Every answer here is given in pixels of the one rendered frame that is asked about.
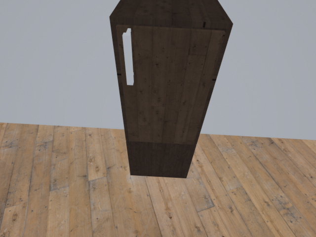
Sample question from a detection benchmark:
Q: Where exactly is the handle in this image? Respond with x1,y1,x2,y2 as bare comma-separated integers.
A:
122,28,134,85

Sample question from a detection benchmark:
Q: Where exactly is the cupboard door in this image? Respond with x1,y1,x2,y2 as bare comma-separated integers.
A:
116,25,225,145

